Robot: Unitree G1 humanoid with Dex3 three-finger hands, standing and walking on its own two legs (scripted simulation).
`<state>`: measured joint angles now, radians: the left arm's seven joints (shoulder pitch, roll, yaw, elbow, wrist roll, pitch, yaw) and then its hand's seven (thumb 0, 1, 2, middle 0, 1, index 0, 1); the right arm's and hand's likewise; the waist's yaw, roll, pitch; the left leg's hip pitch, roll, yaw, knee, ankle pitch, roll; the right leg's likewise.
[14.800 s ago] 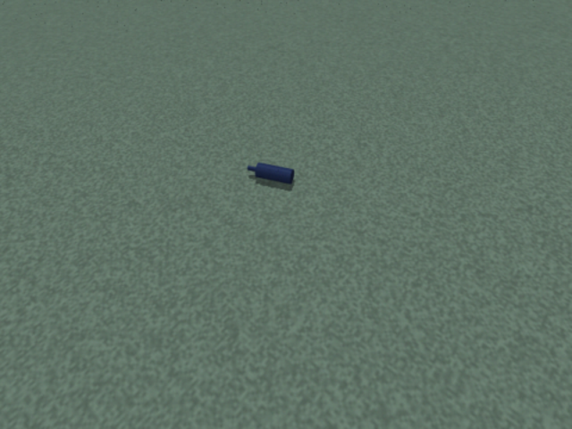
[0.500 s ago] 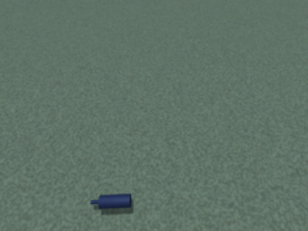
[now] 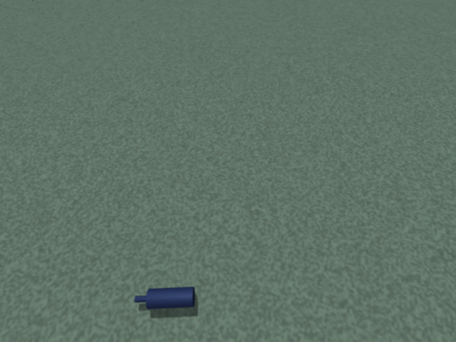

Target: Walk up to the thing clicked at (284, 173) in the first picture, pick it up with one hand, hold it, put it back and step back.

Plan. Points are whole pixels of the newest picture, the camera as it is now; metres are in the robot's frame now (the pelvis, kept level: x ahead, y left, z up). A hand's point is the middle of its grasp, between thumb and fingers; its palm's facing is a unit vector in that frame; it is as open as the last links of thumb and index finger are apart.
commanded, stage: stand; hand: left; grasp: from above
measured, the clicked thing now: (164, 298) +0.43 +0.30 -0.74
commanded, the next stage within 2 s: rise first in 0.38 s
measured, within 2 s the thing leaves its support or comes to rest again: neither
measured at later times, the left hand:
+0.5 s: hand out of the picture +0.07 +0.25 -0.16, palm faces -0.04 -0.94 -0.35, open 7.4 cm
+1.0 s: hand out of the picture +0.13 +0.26 -0.20, palm faces -0.09 -0.90 -0.42, open 13.2 cm
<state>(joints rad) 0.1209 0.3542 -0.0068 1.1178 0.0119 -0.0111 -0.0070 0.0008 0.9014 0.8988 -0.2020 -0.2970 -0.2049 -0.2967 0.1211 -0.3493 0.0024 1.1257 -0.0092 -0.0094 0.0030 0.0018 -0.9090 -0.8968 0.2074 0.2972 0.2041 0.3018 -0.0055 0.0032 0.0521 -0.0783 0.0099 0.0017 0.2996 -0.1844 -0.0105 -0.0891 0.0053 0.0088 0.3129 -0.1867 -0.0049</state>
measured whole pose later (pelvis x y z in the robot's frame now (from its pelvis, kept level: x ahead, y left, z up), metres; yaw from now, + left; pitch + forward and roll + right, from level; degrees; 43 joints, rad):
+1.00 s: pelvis -0.01 +0.01 -0.06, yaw +1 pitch +12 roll -1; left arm 0.12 0.31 0.13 0.72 0.20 0.14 -0.01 0.00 -0.31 0.98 -0.05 -1.05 -0.07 -1.03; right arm 0.25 -0.25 -0.03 0.63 0.02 -0.09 -0.02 0.01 -0.89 -0.89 0.21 0.30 0.20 0.30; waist -0.03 0.01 -0.08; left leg -0.68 0.00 -0.02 0.91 -0.44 0.00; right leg -0.66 0.00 -0.01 0.88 -0.43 0.01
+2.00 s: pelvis -0.10 +0.00 -0.34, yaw -1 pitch +34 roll -4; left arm -0.54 0.60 0.13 0.99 0.90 -0.22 0.11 -0.01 -0.55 1.00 -0.10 -1.07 -0.10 -1.06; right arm 0.13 -0.27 -0.05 0.72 -0.02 -0.13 0.06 0.01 -0.93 -0.90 0.21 0.30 0.20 0.30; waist -0.06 0.02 -0.15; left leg -1.98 0.00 -0.07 2.05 -0.67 -0.01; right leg -1.95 0.00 -0.05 2.01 -0.66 -0.01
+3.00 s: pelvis -0.10 +0.02 -0.44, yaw -7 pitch +35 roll -9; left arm -0.91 0.84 0.15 1.38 1.30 -0.31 0.35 0.00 -0.53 1.01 -0.08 -0.99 -0.08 -0.99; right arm 0.13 -0.27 0.05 0.73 -0.14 -0.02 0.14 0.00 -0.91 -0.90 0.21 0.30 0.20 0.30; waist -0.21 -0.02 -0.04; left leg -2.30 -0.01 -0.12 2.39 -0.71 0.01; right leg -2.22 0.01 -0.10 2.29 -0.68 0.02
